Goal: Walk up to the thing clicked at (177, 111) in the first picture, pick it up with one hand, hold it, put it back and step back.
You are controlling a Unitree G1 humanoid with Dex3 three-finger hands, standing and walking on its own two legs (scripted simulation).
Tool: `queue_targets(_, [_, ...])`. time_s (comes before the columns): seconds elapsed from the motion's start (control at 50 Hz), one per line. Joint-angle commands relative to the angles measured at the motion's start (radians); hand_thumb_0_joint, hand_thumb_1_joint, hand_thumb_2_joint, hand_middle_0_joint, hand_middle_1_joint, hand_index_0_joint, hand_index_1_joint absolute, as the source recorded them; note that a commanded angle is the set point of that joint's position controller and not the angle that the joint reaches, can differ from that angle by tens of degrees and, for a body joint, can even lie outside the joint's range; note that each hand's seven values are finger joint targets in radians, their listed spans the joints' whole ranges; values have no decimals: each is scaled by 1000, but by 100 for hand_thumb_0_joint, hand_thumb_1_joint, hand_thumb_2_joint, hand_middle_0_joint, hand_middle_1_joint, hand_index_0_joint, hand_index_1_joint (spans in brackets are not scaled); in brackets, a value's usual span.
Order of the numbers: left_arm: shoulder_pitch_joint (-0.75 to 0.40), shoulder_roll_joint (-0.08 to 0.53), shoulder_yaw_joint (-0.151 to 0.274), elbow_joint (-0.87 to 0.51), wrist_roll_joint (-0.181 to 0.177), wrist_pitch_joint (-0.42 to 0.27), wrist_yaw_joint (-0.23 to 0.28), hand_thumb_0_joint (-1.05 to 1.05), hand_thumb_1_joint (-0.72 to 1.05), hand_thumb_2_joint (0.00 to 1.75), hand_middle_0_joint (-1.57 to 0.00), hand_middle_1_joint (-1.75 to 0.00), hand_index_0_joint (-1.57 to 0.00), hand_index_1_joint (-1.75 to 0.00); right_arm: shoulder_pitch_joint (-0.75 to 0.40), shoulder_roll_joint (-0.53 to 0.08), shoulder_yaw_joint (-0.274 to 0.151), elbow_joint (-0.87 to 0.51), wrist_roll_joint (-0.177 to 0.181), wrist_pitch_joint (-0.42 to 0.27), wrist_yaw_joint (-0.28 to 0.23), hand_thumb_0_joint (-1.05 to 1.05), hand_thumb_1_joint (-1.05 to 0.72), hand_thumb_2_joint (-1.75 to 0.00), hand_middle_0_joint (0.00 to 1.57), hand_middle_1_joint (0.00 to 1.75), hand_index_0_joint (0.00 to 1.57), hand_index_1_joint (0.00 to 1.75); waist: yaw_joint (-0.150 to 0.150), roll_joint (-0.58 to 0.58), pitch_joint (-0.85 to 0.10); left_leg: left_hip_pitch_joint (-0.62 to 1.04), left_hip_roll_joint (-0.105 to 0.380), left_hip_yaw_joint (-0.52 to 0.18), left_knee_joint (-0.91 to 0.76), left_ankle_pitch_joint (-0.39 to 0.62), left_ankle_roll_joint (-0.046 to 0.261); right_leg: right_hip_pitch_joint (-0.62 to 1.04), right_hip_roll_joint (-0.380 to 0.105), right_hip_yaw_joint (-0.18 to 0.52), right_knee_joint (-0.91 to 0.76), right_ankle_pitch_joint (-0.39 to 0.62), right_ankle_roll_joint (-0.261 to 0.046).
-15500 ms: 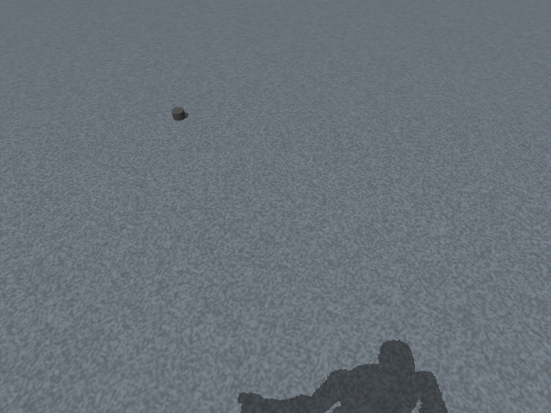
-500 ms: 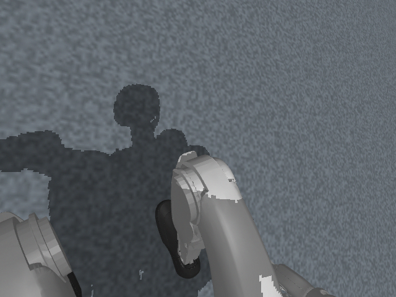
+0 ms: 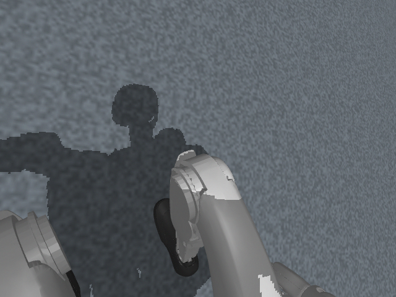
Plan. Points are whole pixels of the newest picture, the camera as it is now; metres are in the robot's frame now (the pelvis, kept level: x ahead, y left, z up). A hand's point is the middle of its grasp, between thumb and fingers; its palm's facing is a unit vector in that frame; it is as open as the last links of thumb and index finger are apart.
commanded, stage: close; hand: left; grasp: from above
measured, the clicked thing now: out of the picture +0.46 +0.32 -0.27
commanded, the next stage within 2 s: settle in 0.64 s
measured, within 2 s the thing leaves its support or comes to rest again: leaves its support in 1.04 s
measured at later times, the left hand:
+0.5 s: hand out of the picture +0.44 +0.32 -0.24, palm faces -0.42 -0.15 -0.89, open 9.9 cm
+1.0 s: hand out of the picture +0.44 +0.33 -0.24, palm faces -0.42 -0.17 -0.89, open 9.8 cm
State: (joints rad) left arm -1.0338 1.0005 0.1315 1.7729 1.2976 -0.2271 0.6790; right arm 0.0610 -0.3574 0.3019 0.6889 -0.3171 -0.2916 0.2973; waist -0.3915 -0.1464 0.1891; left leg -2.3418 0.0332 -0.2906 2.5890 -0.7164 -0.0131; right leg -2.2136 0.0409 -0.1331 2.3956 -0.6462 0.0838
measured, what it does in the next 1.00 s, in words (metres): stands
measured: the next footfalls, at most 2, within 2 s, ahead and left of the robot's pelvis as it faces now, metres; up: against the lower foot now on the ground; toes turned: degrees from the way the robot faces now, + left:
none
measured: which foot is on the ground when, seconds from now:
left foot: down 0.00-1.00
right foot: down 0.00-1.00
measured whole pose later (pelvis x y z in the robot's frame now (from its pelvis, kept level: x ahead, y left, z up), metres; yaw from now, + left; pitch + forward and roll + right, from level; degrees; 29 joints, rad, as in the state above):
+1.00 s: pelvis +0.00 +0.00 +0.00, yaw +0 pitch +25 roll -15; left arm -1.05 1.03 0.12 1.74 1.27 -0.22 0.61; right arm 0.09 -0.36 0.32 0.67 -0.30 -0.28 0.27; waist -0.40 -0.15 0.19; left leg -2.34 0.03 -0.29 2.57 -0.71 -0.01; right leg -2.21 0.04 -0.14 2.37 -0.64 0.08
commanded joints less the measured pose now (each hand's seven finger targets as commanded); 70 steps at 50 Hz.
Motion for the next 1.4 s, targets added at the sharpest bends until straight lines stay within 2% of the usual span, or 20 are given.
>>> queue_targets(0.0, [-241,248,21,-76,-26,24,34,0,15,51,-54,-69,-58,-64,177,-341,-108,19,19,3,-9,0,-89,-90,20,30,20,30,-49,524,-616,461,17,136,-284,185,11,334,37,-139,-202,222,-89])
queue_targets(0.14, [-219,224,-14,-61,-36,1,-19,0,28,49,-63,-68,-68,-64,173,-331,-94,6,25,6,-16,0,-90,-90,20,30,20,30,-53,502,-586,445,14,135,-276,169,16,331,32,-143,-202,213,-85])
queue_targets(0.26, [-222,204,-30,-70,-32,-26,-11,0,37,46,-69,-67,-74,-61,181,-326,-79,6,17,22,-19,0,-89,-90,20,30,20,30,-55,507,-611,469,17,128,-272,217,13,336,38,-157,-196,253,-83])
queue_targets(0.72, [-251,226,-28,-78,-35,-2,4,0,74,53,-100,-59,-104,-56,173,-335,-70,-6,15,13,-25,0,-89,-90,20,30,20,30,-62,512,-567,459,19,110,-309,153,7,302,35,-159,-208,194,-88])
queue_targets(0.76, [-243,229,-32,-77,-36,-2,-2,0,64,56,-99,-60,-103,-57,177,-338,-69,-13,14,13,-23,0,-91,-90,20,30,20,30,-64,517,-583,470,19,118,-298,169,9,322,38,-155,-208,213,-86])
queue_targets(0.84, [-258,241,-27,-90,-43,6,-14,0,67,59,-102,-60,-105,-57,176,-335,-70,-2,24,11,-25,0,-91,-90,20,30,20,30,-57,531,-597,490,21,113,-305,186,5,321,35,-153,-206,226,-86])
queue_targets(0.92, [-260,254,-17,-127,-41,13,-34,0,69,60,-103,-61,-106,-58,193,-338,-87,-6,25,18,-27,0,-91,-90,20,30,20,30,-49,549,-618,484,16,129,-297,187,8,331,34,-145,-207,231,-87])
queue_targets(0.96, [-306,287,16,-230,-45,9,-38,0,70,60,-104,-60,-107,-58,211,-345,-102,-2,30,21,-29,0,-91,-90,20,30,20,30,-32,609,-690,526,15,131,-306,228,4,342,33,-143,-202,255,-93])
queue_targets(1.04, [-242,252,35,-236,-45,28,-63,0,70,58,-103,-61,-106,-58,235,-313,-117,13,34,31,-19,0,-90,-90,20,30,20,30,-23,607,-708,518,12,141,-296,268,5,339,32,-140,-192,286,-95])
queue_targets(1.06, [-211,255,43,-220,-52,34,-69,0,71,60,-104,-62,-107,-59,231,-312,-126,15,39,37,-21,0,-90,-90,20,30,20,30,-12,597,-699,503,12,151,-301,250,7,349,34,-130,-206,272,-96])
queue_targets(1.08, [-236,283,70,-315,-52,34,-75,0,71,62,-104,-63,-107,-60,250,-323,-145,18,43,44,-23,0,-90,-90,20,30,20,30,11,638,-760,524,9,150,-310,276,6,346,33,-131,-205,285,-100])
queue_targets(1.1, [-209,256,71,-324,-62,39,-86,0,71,62,-104,-62,-107,-59,240,-313,-159,17,50,50,-24,0,-90,-90,20,30,20,30,25,659,-778,545,8,150,-318,270,1,327,27,-128,-201,273,-107])
queue_targets(1.14, [-197,162,15,-306,-68,51,-122,0,73,60,-105,-62,-108,-59,237,-302,-176,18,55,59,-18,0,-91,-90,20,30,20,30,6,621,-727,506,6,157,-322,234,6,286,28,-126,-208,249,-105])
queue_targets(1.16, [-205,178,26,-349,-69,53,-133,0,73,59,-105,-62,-108,-59,247,-306,-187,15,64,67,-20,0,-90,-90,20,30,20,30,22,622,-754,510,4,159,-333,236,7,289,29,-121,-214,248,-106])
queue_targets(1.18, [-215,125,-7,-372,-83,54,-153,0,73,60,-105,-62,-109,-59,242,-296,-193,1,78,70,-17,0,-90,-90,20,30,20,30,22,628,-746,505,-1,157,-341,225,7,271,24,-117,-210,235,-110])
queue_targets(1.2, [-177,179,47,-371,-84,58,-160,0,71,60,-103,-64,-106,-61,267,-306,-214,33,82,82,-24,0,-90,-90,20,30,20,30,45,610,-770,511,2,157,-349,217,9,268,22,-114,-216,225,-110])
queue_targets(1.26, [-208,33,-42,-437,-94,59,-218,0,70,61,-104,-63,-106,-60,262,-278,-232,9,108,104,-22,0,-91,-90,20,30,20,30,37,590,-773,501,-5,166,-361,201,13,246,17,-102,-234,213,-112])
queue_targets(1.28, [-189,109,10,-434,-94,60,-222,0,72,62,-105,-63,-108,-61,291,-288,-245,26,116,114,-25,0,-90,-90,20,30,20,30,49,558,-776,482,-6,169,-364,184,20,258,15,-93,-243,199,-109])
queue_targets(1.34, [-203,18,-39,-473,-97,54,-259,0,74,65,-107,-65,-110,-62,288,-263,-258,11,139,134,-30,0,-91,-90,20,30,20,30,63,558,-790,498,-13,174,-385,192,15,237,8,-85,-242,196,-117])
queue_targets(1.38, [-211,65,-6,-489,-91,54,-269,0,76,66,-109,-64,-111,-62,305,-267,-267,14,150,149,-40,0,-91,-90,20,30,20,30,75,521,-813,497,-19,176,-390,189,19,247,1,-79,-249,192,-113])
